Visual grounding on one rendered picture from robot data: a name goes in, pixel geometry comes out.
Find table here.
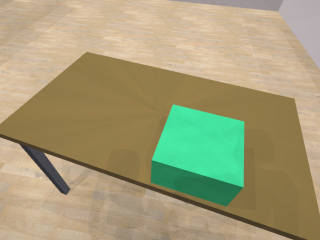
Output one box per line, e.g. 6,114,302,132
0,52,320,240

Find carton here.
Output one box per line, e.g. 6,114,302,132
151,104,245,206

